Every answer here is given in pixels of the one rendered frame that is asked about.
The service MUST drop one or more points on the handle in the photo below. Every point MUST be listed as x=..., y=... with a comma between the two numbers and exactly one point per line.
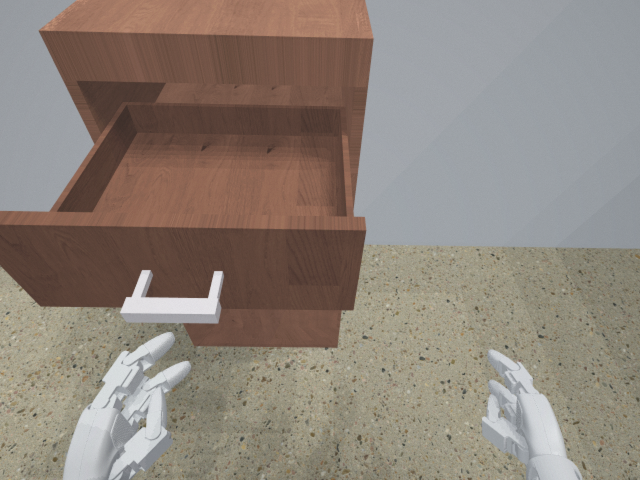
x=141, y=309

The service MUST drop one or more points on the right robot forearm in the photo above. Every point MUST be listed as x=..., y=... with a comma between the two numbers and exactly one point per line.
x=552, y=467

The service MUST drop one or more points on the robot left hand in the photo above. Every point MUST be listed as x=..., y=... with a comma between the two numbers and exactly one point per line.
x=103, y=431

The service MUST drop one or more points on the drawer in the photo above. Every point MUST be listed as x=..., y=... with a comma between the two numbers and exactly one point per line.
x=260, y=192

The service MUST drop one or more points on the cabinet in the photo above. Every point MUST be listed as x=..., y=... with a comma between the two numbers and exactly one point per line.
x=250, y=52

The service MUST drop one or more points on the robot right hand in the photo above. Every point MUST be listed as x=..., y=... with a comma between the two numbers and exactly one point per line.
x=530, y=428

